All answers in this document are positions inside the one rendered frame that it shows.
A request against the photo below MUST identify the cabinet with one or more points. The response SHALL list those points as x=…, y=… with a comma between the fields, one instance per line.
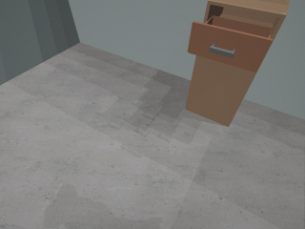
x=217, y=89

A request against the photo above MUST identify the handle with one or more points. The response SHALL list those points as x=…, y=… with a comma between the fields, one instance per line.
x=220, y=51

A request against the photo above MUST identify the drawer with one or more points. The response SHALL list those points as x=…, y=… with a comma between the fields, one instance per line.
x=250, y=41

